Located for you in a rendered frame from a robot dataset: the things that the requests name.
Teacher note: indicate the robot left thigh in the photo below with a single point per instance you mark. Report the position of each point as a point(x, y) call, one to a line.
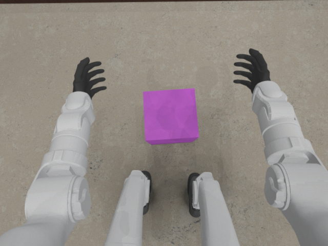
point(126, 225)

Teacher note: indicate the robot left forearm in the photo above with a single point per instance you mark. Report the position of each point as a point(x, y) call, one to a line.
point(70, 140)

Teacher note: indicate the left robot hand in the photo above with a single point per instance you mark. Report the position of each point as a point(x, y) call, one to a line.
point(82, 77)

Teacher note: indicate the robot right forearm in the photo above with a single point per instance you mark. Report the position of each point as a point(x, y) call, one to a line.
point(280, 129)

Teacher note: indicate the right robot hand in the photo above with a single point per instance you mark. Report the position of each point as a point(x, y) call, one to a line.
point(258, 69)

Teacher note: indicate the left robot shin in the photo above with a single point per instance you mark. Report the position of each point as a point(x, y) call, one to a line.
point(138, 173)

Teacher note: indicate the robot left upper arm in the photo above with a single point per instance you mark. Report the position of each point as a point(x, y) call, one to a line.
point(54, 206)

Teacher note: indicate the robot right upper arm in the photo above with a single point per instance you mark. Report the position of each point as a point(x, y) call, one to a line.
point(300, 192)

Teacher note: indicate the carton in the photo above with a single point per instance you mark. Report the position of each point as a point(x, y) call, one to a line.
point(170, 116)

